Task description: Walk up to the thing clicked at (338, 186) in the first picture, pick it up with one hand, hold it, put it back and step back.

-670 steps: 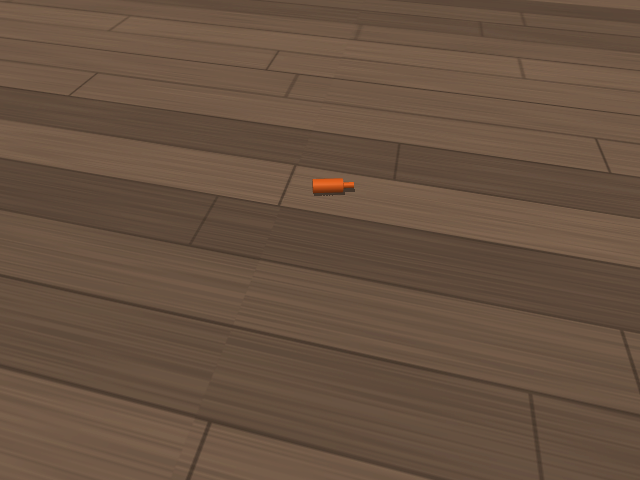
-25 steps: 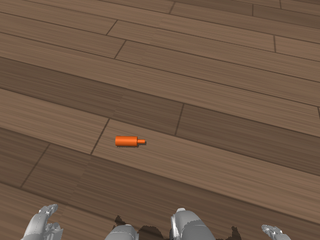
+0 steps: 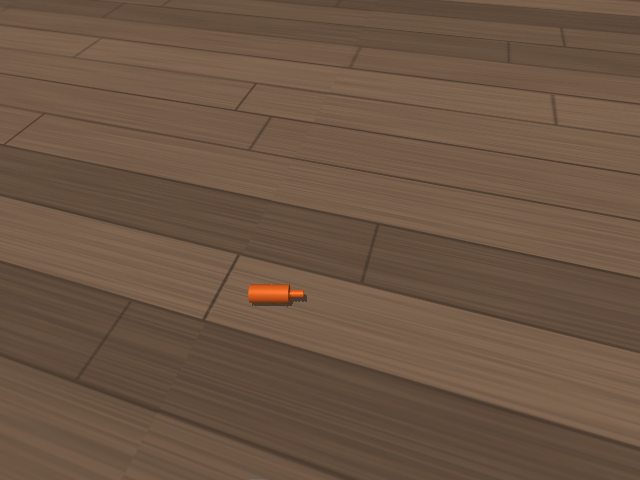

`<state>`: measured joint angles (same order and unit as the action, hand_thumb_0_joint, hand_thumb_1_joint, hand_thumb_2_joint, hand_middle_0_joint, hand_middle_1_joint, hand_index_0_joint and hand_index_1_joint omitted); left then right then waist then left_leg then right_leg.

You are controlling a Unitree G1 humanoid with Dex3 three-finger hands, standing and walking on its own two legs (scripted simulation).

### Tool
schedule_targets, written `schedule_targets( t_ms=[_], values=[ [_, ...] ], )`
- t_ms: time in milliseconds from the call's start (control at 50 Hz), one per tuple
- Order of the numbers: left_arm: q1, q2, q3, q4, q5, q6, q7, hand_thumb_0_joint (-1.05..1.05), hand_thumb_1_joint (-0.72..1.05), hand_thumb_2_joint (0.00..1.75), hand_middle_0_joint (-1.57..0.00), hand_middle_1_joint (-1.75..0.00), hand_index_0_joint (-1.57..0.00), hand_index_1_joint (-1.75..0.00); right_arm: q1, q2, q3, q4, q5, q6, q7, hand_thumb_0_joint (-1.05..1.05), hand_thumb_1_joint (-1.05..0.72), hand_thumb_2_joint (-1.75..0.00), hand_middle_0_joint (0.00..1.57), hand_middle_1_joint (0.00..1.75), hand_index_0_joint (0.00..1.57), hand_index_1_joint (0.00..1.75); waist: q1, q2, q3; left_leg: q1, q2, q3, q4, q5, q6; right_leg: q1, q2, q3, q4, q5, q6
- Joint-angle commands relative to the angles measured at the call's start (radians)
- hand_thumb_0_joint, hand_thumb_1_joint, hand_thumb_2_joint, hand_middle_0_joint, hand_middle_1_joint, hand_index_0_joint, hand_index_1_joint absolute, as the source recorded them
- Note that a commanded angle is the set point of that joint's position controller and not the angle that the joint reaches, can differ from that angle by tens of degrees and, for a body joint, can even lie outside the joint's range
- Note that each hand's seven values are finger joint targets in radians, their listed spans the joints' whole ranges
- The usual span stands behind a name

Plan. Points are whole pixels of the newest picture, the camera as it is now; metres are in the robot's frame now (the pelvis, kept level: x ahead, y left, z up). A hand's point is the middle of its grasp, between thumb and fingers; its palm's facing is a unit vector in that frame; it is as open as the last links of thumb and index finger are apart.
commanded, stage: walk up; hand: left
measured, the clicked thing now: (276, 293) +0.78 +0.20 -0.73
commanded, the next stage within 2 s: stand in 0.76 s
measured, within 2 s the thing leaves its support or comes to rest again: neither
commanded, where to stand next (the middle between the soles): +0.37 +0.02 m, yaw -2 degrees
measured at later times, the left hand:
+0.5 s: hand out of the picture +0.10 +0.27 -0.14, palm faces +0.03 -0.94 -0.35, open 7.4 cm
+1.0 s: hand out of the picture +0.10 +0.27 -0.14, palm faces +0.00 -0.94 -0.34, open 7.4 cm
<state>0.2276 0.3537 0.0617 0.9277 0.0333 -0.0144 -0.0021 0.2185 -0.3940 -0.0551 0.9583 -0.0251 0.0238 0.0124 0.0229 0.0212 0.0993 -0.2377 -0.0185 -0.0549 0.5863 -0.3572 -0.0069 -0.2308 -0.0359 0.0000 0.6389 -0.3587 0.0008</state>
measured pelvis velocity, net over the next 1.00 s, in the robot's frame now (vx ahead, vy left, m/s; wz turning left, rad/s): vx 0.02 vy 0.01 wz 0.01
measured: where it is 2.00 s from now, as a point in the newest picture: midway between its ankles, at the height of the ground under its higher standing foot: outside the picture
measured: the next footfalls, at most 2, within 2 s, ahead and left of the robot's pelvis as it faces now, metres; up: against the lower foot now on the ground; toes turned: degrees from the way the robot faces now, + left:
none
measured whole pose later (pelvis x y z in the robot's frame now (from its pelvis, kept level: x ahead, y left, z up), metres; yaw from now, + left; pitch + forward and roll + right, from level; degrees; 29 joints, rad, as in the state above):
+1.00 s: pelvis +0.02 +0.01 +0.02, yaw +0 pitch -2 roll +0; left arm 0.07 0.35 0.02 1.13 0.01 -0.01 0.00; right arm 0.06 -0.33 -0.01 1.08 -0.01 -0.01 0.01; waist 0.01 -0.01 0.09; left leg -0.12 -0.02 -0.08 0.37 -0.20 -0.01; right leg -0.07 -0.03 0.00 0.34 -0.23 0.03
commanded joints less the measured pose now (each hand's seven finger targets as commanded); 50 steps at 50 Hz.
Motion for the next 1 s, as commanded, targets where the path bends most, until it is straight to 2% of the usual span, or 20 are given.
schedule_targets(
  t_ms=[0,20,40,80,100,140,160,180,220,240,280,320,360,420,540,620,720,800,920,980],
  values=[
    [-0.071,0.169,0.024,-0.077,-0.036,-0.015,0.008,0.0,0.9,0.9,-0.2,-0.3,-0.2,-0.3,-0.04,-0.227,-0.058,-0.072,-0.007,-0.062,-0.017,0.0,-0.9,-0.9,0.2,0.3,0.2,0.3,-0.014,0.063,-0.131,0.145,0.222,-0.325,-0.288,0.062,0.132,-0.126,0.012,0.055,0.01,0.016,-0.016],
    [-0.073,0.215,0.041,-0.052,-0.035,-0.008,0.014,0.0,0.9,0.9,-0.2,-0.3,-0.2,-0.3,-0.067,-0.261,-0.062,-0.081,-0.005,-0.06,-0.011,0.0,-0.9,-0.9,0.2,0.3,0.2,0.3,-0.008,0.077,-0.104,-0.021,0.288,-0.351,-0.309,-0.117,0.206,-0.014,0.021,0.011,0.05,-0.172,-0.02],
    [-0.057,0.216,0.039,-0.043,-0.03,-0.012,0.011,0.0,0.9,0.9,-0.2,-0.3,-0.2,-0.3,-0.102,-0.242,-0.053,-0.084,-0.004,-0.059,-0.006,0.0,-0.9,-0.9,0.2,0.3,0.2,0.3,0.007,0.061,-0.079,-0.057,0.271,-0.317,-0.304,-0.141,0.202,0.021,0.019,0.018,0.023,-0.162,-0.024],
    [-0.032,0.194,0.034,-0.013,-0.025,-0.029,0.009,0.0,0.9,0.9,-0.2,-0.3,-0.2,-0.3,-0.152,-0.198,-0.033,-0.087,0.001,-0.053,-0.004,0.0,-0.9,-0.9,0.2,0.3,0.2,0.3,0.033,0.073,-0.054,-0.086,0.182,-0.195,-0.244,-0.012,0.116,0.089,0.014,0.031,-0.174,-0.005,-0.032],
    [-0.034,0.223,0.041,-0.004,-0.022,-0.035,0.009,0.0,0.9,0.9,-0.2,-0.3,-0.2,-0.3,-0.143,-0.177,-0.026,-0.082,0.007,-0.051,-0.004,0.0,-0.9,-0.9,0.2,0.3,0.2,0.3,0.028,0.054,-0.045,-0.129,0.121,-0.141,-0.196,-0.015,0.07,0.123,-0.016,0.098,-0.225,0.034,-0.044],
    [-0.048,0.274,0.052,0.011,-0.013,-0.041,0.01,0.0,0.9,0.9,-0.2,-0.3,-0.2,-0.3,-0.122,-0.168,-0.026,-0.059,0.008,-0.044,-0.003,0.0,-0.9,-0.9,0.2,0.3,0.2,0.3,0.007,-0.002,-0.019,-0.156,0.051,-0.091,-0.11,-0.093,0.029,0.087,-0.122,0.259,-0.317,-0.134,-0.101],
    [-0.068,0.295,0.052,0.003,-0.009,-0.041,0.01,0.0,0.9,0.9,-0.2,-0.3,-0.2,-0.3,-0.094,-0.162,-0.025,-0.045,0.007,-0.044,-0.003,0.0,-0.9,-0.9,0.2,0.3,0.2,0.3,-0.01,-0.031,-0.02,-0.099,0.031,-0.075,-0.082,-0.086,0.025,0.025,-0.17,0.307,-0.337,-0.166,-0.129],
    [-0.106,0.289,0.05,0.002,-0.011,-0.041,0.01,0.0,0.9,0.9,-0.2,-0.3,-0.2,-0.3,-0.069,-0.157,-0.027,-0.028,0.004,-0.045,-0.005,0.0,-0.9,-0.9,0.2,0.3,0.2,0.3,-0.027,-0.048,0.0,-0.076,0.029,-0.063,-0.075,-0.05,0.026,-0.011,-0.178,0.302,-0.347,-0.181,-0.13],
    [-0.144,0.267,0.042,-0.001,-0.013,-0.04,0.01,0.0,0.9,0.9,-0.2,-0.3,-0.2,-0.3,-0.061,-0.155,-0.029,-0.011,0.003,-0.052,-0.003,0.0,-0.9,-0.9,0.2,0.3,0.2,0.3,-0.039,-0.072,-0.003,-0.009,0.044,-0.077,-0.128,0.004,0.041,-0.054,-0.145,0.23,-0.337,-0.107,-0.104],
    [-0.159,0.25,0.037,-0.001,-0.015,-0.04,0.008,0.0,0.9,0.9,-0.2,-0.3,-0.2,-0.3,-0.05,-0.164,-0.029,-0.006,0.002,-0.057,-0.002,0.0,-0.9,-0.9,0.2,0.3,0.2,0.3,-0.045,-0.062,-0.028,0.017,0.069,-0.112,-0.175,0.038,0.052,-0.039,-0.111,0.179,-0.287,-0.011,-0.079],
    [-0.148,0.219,0.031,0.019,-0.024,-0.041,0.007,0.0,0.9,0.9,-0.2,-0.3,-0.2,-0.3,-0.096,-0.169,-0.023,-0.01,0.003,-0.065,-0.003,0.0,-0.9,-0.9,0.2,0.3,0.2,0.3,-0.014,-0.02,-0.044,-0.026,0.119,-0.172,-0.22,0.111,0.072,0.046,-0.04,0.088,-0.233,0.099,-0.045],
    [-0.132,0.218,0.029,0.038,-0.027,-0.044,0.009,0.0,0.9,0.9,-0.2,-0.3,-0.2,-0.3,-0.114,-0.164,-0.017,-0.004,0.008,-0.07,-0.005,0.0,-0.9,-0.9,0.2,0.3,0.2,0.3,0.003,-0.01,-0.095,-0.009,0.126,-0.155,-0.205,0.273,0.072,0.126,-0.043,0.079,-0.22,0.207,-0.038],
    [-0.126,0.233,0.031,0.052,-0.029,-0.045,0.013,0.0,0.9,0.9,-0.2,-0.3,-0.2,-0.3,-0.118,-0.165,-0.019,0.0,0.011,-0.069,-0.011,0.0,-0.9,-0.9,0.2,0.3,0.2,0.3,-0.002,-0.009,-0.148,0.03,0.111,-0.111,-0.156,0.432,0.064,0.18,-0.063,0.081,-0.226,0.332,-0.041],
    [-0.135,0.23,0.028,0.059,-0.033,-0.041,0.018,0.0,0.9,0.9,-0.2,-0.3,-0.2,-0.3,-0.116,-0.167,-0.023,0.011,0.014,-0.064,-0.016,0.0,-0.9,-0.9,0.2,0.3,0.2,0.3,-0.007,0.012,-0.181,0.07,0.107,-0.087,-0.133,0.518,0.061,0.202,-0.075,0.066,-0.208,0.421,-0.043],
    [-0.164,0.223,0.017,0.077,-0.03,-0.032,0.02,0.0,0.9,0.9,-0.2,-0.3,-0.2,-0.3,-0.164,-0.16,-0.023,0.018,0.013,-0.053,-0.016,0.0,-0.9,-0.9,0.2,0.3,0.2,0.3,-0.002,0.024,-0.146,0.05,0.115,-0.108,-0.177,0.417,0.067,0.18,-0.065,0.053,-0.218,0.323,-0.038],
    [-0.173,0.23,0.016,0.09,-0.029,-0.034,0.021,0.0,0.9,0.9,-0.2,-0.3,-0.2,-0.3,-0.182,-0.153,-0.02,0.024,0.015,-0.049,-0.014,0.0,-0.9,-0.9,0.2,0.3,0.2,0.3,-0.006,0.0,-0.154,0.073,0.103,-0.089,-0.163,0.445,0.055,0.189,-0.08,0.065,-0.243,0.38,-0.038],
    [-0.189,0.228,0.013,0.095,-0.025,-0.031,0.02,0.0,0.9,0.9,-0.2,-0.3,-0.2,-0.3,-0.203,-0.157,-0.022,0.029,0.011,-0.045,-0.013,0.0,-0.9,-0.9,0.2,0.3,0.2,0.3,-0.007,0.004,-0.125,0.048,0.099,-0.095,-0.196,0.358,0.053,0.191,-0.074,0.055,-0.269,0.313,-0.03],
    [-0.198,0.209,-0.004,0.123,-0.028,-0.02,0.017,0.0,0.9,0.9,-0.2,-0.3,-0.2,-0.3,-0.188,-0.169,-0.007,0.052,0.019,-0.055,-0.02,0.0,-0.9,-0.9,0.2,0.3,0.2,0.3,-0.019,-0.005,-0.159,0.133,0.125,-0.103,-0.222,0.533,0.038,0.202,-0.081,0.066,-0.3,0.413,-0.011],
    [-0.189,0.207,-0.011,0.143,-0.028,-0.022,0.015,0.0,0.9,0.9,-0.2,-0.3,-0.2,-0.3,-0.196,-0.167,0.0,0.065,0.021,-0.057,-0.025,0.0,-0.9,-0.9,0.2,0.3,0.2,0.3,-0.016,-0.001,-0.199,0.161,0.133,-0.091,-0.237,0.568,0.031,0.241,-0.09,0.061,-0.314,0.454,-0.009],
    [-0.185,0.209,-0.011,0.152,-0.025,-0.017,0.015,0.0,0.9,0.9,-0.2,-0.3,-0.2,-0.3,-0.2,-0.16,0.006,0.07,0.022,-0.057,-0.026,0.0,-0.9,-0.9,0.2,0.3,0.2,0.3,-0.016,-0.004,-0.166,0.155,0.127,-0.087,-0.256,0.509,0.028,0.212,-0.086,0.058,-0.33,0.4,-0.009]
  ],
)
